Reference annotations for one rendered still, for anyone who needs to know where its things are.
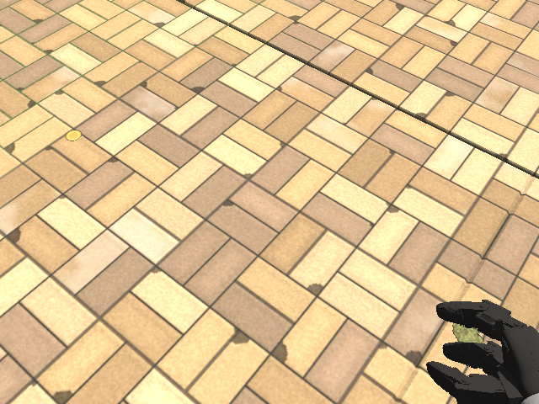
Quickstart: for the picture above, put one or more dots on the right robot hand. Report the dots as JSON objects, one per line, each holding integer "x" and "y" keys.
{"x": 512, "y": 370}

